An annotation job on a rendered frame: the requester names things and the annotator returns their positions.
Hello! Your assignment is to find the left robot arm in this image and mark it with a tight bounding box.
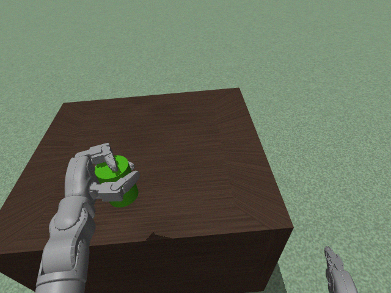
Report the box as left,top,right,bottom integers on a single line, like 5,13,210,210
35,195,96,293

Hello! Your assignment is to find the left robot hand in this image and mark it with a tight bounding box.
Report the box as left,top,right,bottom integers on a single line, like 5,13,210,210
65,143,140,205

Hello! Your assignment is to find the can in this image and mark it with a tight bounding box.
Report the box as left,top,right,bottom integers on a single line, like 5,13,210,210
95,155,138,208

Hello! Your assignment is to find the right robot hand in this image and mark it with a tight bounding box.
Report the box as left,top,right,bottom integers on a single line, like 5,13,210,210
324,246,358,293

